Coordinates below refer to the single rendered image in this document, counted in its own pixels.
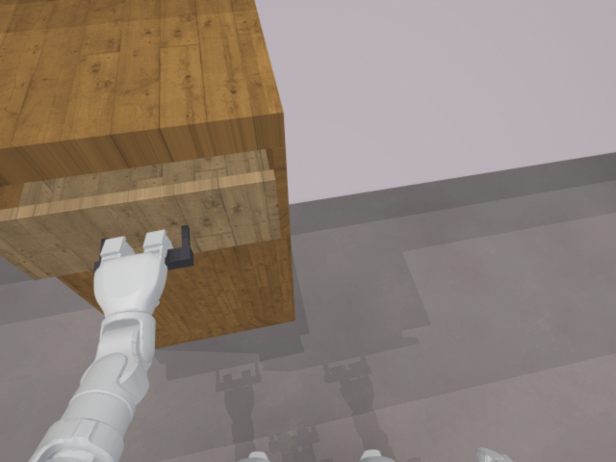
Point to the left robot shin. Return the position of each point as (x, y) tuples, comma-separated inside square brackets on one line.
[(258, 454)]

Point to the cabinet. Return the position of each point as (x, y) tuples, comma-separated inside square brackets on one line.
[(89, 86)]

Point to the drawer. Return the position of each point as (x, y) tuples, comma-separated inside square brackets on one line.
[(57, 228)]

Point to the robot shin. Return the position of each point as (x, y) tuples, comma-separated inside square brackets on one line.
[(371, 452), (258, 454)]

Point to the robot left hand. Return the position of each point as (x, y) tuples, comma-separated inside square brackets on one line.
[(126, 281)]

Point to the right robot shin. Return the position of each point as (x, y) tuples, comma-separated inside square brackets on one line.
[(371, 452)]

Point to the handle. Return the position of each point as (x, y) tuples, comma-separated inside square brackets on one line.
[(177, 258)]

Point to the left robot forearm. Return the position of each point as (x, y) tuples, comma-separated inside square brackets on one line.
[(94, 423)]

